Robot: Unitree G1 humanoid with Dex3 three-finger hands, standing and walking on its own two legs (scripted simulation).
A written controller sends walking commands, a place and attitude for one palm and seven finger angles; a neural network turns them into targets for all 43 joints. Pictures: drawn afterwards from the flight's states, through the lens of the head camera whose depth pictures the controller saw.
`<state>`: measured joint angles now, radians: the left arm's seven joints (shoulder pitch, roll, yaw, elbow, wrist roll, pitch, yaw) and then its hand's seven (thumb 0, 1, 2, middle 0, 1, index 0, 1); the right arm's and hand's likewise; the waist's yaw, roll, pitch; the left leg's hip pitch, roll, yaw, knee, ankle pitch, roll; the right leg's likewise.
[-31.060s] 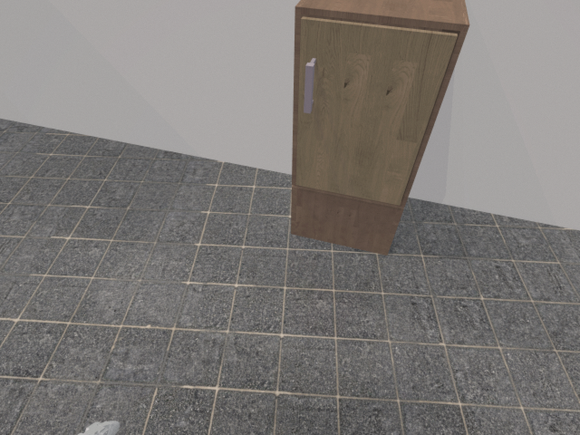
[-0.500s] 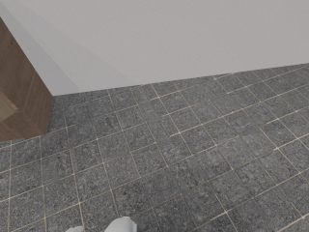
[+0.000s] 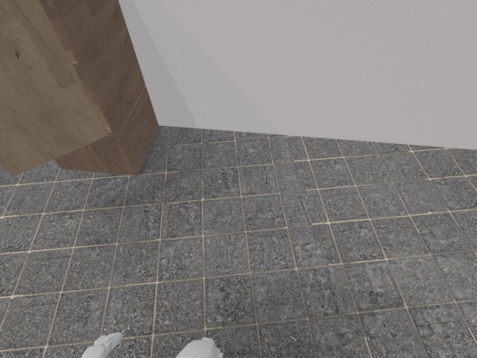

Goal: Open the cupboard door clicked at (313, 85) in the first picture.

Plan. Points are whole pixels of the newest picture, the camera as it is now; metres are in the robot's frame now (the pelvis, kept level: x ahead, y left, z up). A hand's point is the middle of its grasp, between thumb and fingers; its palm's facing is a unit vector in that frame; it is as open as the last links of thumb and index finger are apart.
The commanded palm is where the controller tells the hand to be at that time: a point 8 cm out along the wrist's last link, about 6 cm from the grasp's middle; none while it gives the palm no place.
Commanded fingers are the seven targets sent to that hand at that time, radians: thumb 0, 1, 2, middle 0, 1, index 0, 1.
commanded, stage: turn to face it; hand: left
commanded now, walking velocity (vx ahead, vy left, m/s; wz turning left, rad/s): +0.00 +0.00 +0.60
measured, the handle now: out of the picture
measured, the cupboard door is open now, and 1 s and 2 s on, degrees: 43 43 43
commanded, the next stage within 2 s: take the last steps up to it in 0.90 s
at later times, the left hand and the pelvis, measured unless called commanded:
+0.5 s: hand out of the picture +0.02 +0.25 -0.16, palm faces +0.33 -0.92 -0.23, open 7.4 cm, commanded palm none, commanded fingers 0.00 0.90 0.90 -0.20 -0.30 -0.20 -0.30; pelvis +0.00 +0.02 +0.01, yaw +18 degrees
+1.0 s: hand out of the picture -0.05 +0.16 -0.17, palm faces +0.54 -0.82 -0.19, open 7.4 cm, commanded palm none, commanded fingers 0.00 0.90 0.90 -0.20 -0.30 -0.20 -0.30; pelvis +0.02 -0.01 +0.01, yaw +32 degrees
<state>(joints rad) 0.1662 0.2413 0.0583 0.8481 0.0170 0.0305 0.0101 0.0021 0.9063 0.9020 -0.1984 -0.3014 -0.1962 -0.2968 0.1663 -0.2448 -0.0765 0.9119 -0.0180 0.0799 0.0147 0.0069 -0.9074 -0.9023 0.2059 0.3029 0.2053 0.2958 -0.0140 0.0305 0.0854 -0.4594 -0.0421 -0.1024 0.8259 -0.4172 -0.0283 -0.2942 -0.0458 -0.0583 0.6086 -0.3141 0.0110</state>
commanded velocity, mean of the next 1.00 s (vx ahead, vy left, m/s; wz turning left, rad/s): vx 0.01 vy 0.00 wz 0.46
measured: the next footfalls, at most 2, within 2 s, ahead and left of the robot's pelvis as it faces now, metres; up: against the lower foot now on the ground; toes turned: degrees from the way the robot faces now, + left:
left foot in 0.28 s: +0.04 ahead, +0.13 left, +0.00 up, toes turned +14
right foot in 0.70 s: +0.10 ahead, -0.12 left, +0.00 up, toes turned +23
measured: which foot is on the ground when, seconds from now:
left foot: up 0.00-0.26, down 0.28-0.68, up 0.70-1.00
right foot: down 0.00-0.28, up 0.30-0.68, down 0.70-1.00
